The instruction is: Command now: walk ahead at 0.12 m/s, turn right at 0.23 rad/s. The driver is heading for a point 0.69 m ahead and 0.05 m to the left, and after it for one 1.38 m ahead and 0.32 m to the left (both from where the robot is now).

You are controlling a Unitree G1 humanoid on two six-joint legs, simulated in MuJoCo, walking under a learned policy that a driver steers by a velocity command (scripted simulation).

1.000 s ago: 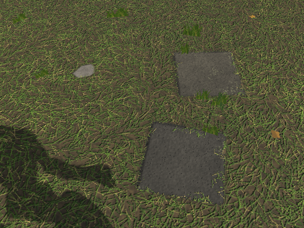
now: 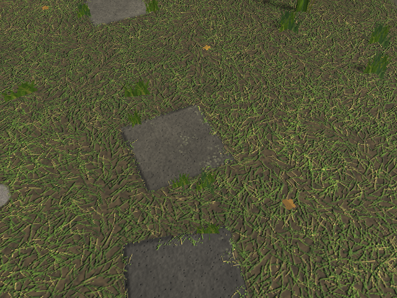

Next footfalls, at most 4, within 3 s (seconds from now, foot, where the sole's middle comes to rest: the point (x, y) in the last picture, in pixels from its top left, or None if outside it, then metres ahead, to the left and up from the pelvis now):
0.04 left None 0.03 0.11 -0.78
0.50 right None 0.24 -0.12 -0.77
1.00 left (200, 276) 0.56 0.04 -0.78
1.56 right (254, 276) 0.57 -0.14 -0.78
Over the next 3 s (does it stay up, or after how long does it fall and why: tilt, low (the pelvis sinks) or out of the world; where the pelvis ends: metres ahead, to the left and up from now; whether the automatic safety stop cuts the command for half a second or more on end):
stays up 0.96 0.24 0.01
